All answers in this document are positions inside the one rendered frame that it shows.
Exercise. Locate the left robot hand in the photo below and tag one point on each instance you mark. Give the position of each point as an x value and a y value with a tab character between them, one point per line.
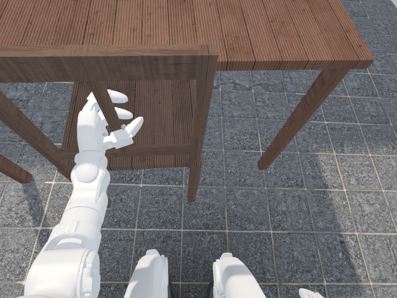
92	124

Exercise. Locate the chair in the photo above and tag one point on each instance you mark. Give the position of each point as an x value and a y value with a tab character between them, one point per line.
158	81

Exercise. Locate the right robot thigh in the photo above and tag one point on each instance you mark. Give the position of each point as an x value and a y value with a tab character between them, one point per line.
231	276

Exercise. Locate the robot left upper arm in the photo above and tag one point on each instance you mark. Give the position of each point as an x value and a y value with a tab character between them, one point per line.
72	273

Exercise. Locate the table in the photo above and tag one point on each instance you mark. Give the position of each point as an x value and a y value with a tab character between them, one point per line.
250	35

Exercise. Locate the left robot thigh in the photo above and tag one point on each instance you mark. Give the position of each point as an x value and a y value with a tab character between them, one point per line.
149	276

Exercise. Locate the left robot forearm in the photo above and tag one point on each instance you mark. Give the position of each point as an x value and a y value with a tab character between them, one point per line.
84	214

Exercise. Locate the robot thigh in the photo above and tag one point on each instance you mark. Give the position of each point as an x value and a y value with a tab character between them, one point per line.
149	276
231	276

